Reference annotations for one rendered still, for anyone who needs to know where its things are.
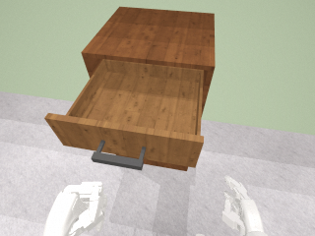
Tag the cabinet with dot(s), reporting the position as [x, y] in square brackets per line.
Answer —
[170, 38]

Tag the left robot hand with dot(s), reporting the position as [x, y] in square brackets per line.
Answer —
[86, 201]

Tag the drawer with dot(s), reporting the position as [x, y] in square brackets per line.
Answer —
[132, 105]

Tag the right robot hand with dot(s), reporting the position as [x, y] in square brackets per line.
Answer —
[245, 216]

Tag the handle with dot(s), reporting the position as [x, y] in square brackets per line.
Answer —
[118, 160]

